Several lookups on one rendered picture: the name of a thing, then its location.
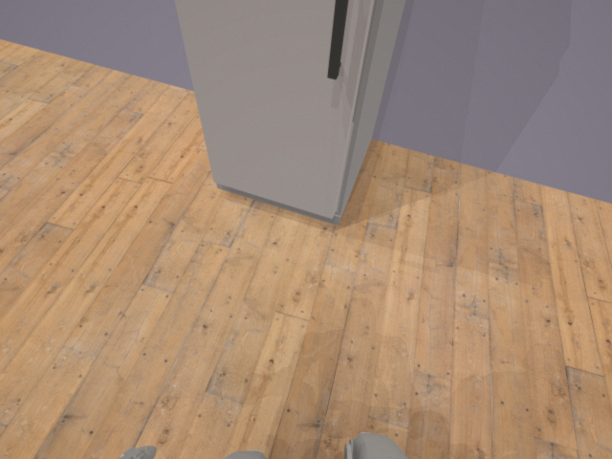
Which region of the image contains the fridge door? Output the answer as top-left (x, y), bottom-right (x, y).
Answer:
top-left (175, 0), bottom-right (375, 219)

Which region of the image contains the handle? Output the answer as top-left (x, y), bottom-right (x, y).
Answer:
top-left (328, 0), bottom-right (348, 79)

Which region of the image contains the right robot thigh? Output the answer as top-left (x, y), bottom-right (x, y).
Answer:
top-left (344, 433), bottom-right (407, 459)

